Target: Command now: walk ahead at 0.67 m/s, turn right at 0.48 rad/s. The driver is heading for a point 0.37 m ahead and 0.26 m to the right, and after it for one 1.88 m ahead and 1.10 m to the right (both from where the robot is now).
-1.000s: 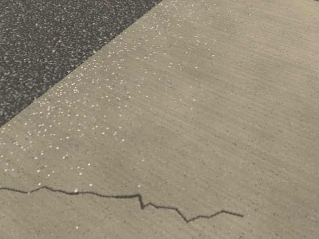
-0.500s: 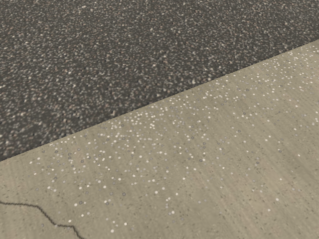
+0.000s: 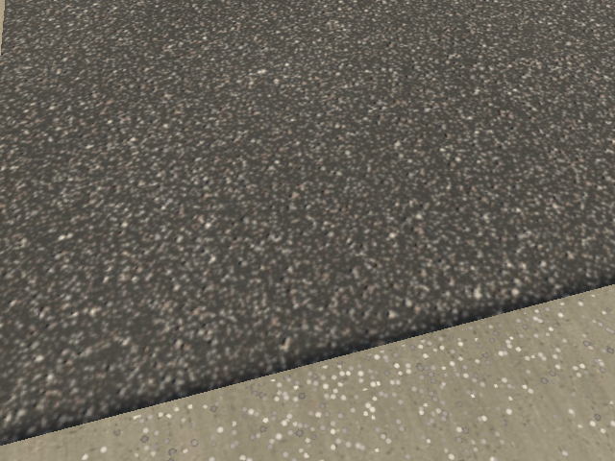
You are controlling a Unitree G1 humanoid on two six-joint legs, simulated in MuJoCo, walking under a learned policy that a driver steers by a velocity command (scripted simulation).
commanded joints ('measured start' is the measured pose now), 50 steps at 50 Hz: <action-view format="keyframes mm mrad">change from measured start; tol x32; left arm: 1 20 29 12 -43 0 9 -12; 9 403 154 68 44 32 6 -7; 50 -112 187 80 -206 6 95 -45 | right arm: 1 -104 -59 -6 -71 15 -45 -4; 50 -126 -166 -16 -249 -5 77 -38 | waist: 1 65 65 68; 12 31 -170 -373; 50 -18 147 -17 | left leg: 1 -149 232 -5 -200 867 -15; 8 -53 273 89 322 1142 -119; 11 -517 -11 -6 1302 -339 -180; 12 -585 8 -225 1333 -267 -184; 30 -535 66 -309 465 8 -174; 37 -53 18 -304 65 -35 -127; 40 154 493 -860 -260 -490 -11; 50 25 323 -201 -132 430 27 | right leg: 1 43 11 -79 -161 157 10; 9 646 196 -159 -623 364 -140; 10 696 127 -66 -770 607 -191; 11 739 -36 235 -587 1502 -265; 15 518 -95 523 -928 486 -350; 35 468 109 649 -842 269 -104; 39 2 331 376 -450 -558 17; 50 -94 106 -6 -42 -36 116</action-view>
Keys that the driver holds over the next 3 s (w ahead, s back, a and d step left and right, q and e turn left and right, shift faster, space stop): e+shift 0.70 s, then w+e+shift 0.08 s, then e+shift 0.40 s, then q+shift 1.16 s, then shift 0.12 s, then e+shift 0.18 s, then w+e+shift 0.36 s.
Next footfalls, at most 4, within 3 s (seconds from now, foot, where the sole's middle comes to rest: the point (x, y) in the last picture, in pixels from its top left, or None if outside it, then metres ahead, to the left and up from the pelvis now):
0.20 right None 0.36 -0.07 -0.77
0.76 left None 0.47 0.05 -0.77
1.28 right None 0.33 -0.14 -0.77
1.74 left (335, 455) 0.50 -0.03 -0.77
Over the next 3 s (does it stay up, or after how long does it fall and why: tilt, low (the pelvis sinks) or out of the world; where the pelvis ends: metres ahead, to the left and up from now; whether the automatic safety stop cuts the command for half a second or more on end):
stays up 0.48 -0.15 0.00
